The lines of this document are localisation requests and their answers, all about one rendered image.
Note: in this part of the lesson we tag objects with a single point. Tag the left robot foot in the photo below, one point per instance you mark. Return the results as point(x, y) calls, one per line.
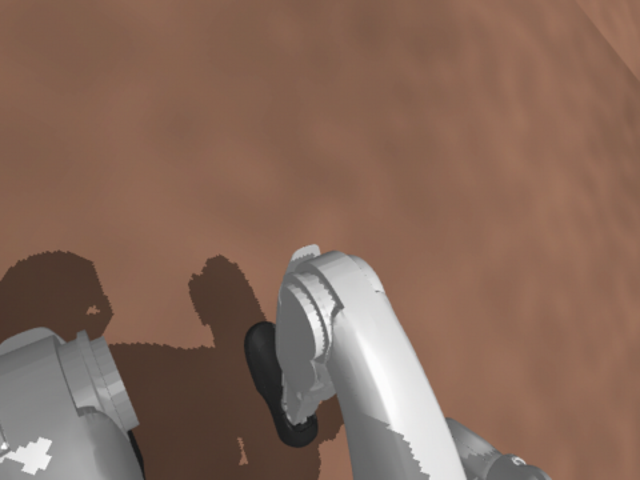
point(137, 451)

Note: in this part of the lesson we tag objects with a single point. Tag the right robot arm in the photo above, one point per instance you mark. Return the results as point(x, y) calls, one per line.
point(511, 467)

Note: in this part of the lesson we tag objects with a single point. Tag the right robot hand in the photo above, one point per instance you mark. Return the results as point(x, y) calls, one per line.
point(476, 454)

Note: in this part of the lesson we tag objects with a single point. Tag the right robot foot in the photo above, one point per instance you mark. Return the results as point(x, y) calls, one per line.
point(260, 352)

